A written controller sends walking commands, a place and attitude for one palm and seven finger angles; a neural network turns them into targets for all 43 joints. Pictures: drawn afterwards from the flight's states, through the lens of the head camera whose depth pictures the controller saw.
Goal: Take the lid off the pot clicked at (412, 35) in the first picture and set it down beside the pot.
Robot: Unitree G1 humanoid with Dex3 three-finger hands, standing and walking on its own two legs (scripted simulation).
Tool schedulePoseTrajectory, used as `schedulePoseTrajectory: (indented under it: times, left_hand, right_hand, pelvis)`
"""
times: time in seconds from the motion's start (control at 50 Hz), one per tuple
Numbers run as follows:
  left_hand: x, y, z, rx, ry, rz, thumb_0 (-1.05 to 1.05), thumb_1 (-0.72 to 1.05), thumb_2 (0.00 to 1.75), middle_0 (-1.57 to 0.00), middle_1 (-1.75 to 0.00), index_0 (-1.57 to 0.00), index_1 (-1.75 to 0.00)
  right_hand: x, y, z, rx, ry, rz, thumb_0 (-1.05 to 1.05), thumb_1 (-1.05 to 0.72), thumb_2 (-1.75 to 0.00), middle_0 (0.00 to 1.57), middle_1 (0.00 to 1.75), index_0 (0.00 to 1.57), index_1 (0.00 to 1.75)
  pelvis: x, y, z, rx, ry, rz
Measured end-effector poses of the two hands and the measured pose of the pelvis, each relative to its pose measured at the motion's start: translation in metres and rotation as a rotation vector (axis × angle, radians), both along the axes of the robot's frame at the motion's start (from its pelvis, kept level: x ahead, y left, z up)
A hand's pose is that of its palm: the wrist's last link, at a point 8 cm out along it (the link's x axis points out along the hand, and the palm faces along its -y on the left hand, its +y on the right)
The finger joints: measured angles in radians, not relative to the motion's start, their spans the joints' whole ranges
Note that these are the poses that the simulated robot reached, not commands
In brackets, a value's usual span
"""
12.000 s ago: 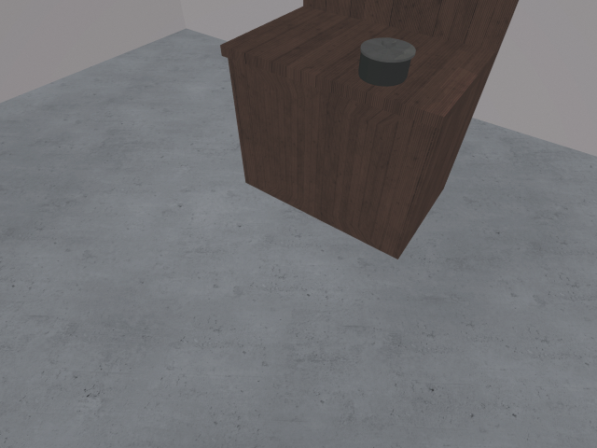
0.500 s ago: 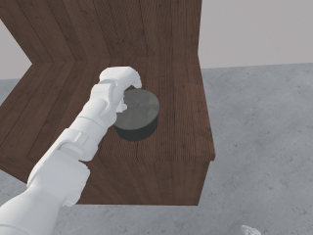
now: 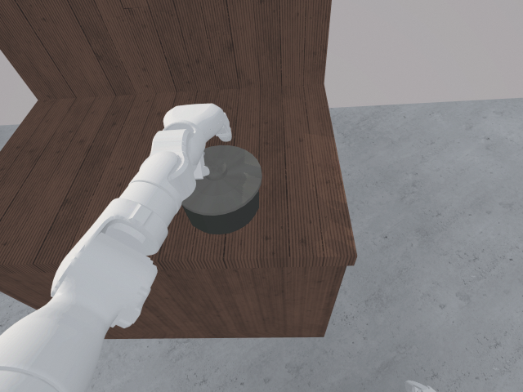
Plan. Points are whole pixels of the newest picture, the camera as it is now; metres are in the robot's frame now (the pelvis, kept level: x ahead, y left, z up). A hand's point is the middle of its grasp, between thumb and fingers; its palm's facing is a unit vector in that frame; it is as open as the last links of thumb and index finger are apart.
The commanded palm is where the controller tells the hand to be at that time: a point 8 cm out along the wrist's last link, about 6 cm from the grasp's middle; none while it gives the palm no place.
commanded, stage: move the open hand above the knob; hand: left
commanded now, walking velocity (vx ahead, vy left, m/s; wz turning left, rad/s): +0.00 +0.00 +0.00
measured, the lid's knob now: (215, 169) +0.49 +0.08 +0.04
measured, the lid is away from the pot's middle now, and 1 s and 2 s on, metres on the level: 0.00 0.00 0.00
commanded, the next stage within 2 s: lower the open fingers around the knob in 0.36 s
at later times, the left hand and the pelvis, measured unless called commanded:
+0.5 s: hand (202, 153) +0.47 +0.08 +0.11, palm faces -0.29 -0.02 -0.96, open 10.1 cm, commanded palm +0.46 +0.09 +0.17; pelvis +0.01 +0.01 +0.00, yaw +0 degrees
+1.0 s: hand (212, 168) +0.46 +0.07 +0.08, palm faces -0.33 -0.01 -0.95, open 10.1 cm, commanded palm +0.46 +0.08 +0.14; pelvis +0.00 +0.00 +0.00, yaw +0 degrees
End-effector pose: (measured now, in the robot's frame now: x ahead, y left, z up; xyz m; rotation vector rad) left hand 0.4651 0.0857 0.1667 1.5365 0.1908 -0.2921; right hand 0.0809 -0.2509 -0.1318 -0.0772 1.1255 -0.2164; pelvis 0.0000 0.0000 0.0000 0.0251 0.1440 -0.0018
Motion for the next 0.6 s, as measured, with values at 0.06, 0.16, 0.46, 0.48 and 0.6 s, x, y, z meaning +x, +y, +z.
schedulePoseTrajectory:
  times: [0.06,0.16,0.46,0.48,0.6]
  left_hand:
    - [0.002,-0.001,-0.001,-0.014,0.006,-0.001,0.00,-0.28,1.38,-0.84,-0.09,-0.83,-0.09]
    - [0.006,0.000,0.003,-0.016,-0.013,-0.002,0.00,-0.28,1.38,-0.84,-0.09,-0.83,-0.09]
    - [-0.001,0.001,0.000,-0.017,-0.010,-0.020,0.00,-0.28,1.38,-0.84,-0.09,-0.83,-0.09]
    - [-0.001,0.001,0.000,-0.022,-0.012,-0.020,0.00,-0.28,1.38,-0.84,-0.09,-0.83,-0.09]
    - [-0.002,-0.002,-0.003,-0.006,-0.010,-0.012,0.00,-0.28,1.38,-0.84,-0.09,-0.83,-0.09]
  right_hand:
    - [0.002,0.001,0.000,-0.002,-0.003,0.001,0.01,-0.91,-0.90,0.20,0.30,0.20,0.30]
    - [0.004,0.004,0.000,0.001,-0.005,0.000,0.01,-0.91,-0.90,0.20,0.30,0.20,0.30]
    - [0.020,0.012,0.000,0.024,-0.009,0.031,0.01,-0.91,-0.90,0.20,0.30,0.20,0.30]
    - [0.021,0.012,0.000,0.024,-0.012,0.034,0.01,-0.91,-0.90,0.20,0.30,0.20,0.30]
    - [0.028,0.015,0.001,0.032,-0.025,0.041,0.01,-0.91,-0.90,0.20,0.30,0.20,0.30]
  pelvis:
    - [0.001,0.001,0.000,0.000,0.004,0.000]
    - [0.004,0.002,0.000,-0.002,0.010,-0.004]
    - [0.008,0.006,0.000,-0.005,0.002,0.006]
    - [0.008,0.006,0.000,-0.005,0.001,0.005]
    - [0.007,0.005,0.000,-0.004,0.004,0.006]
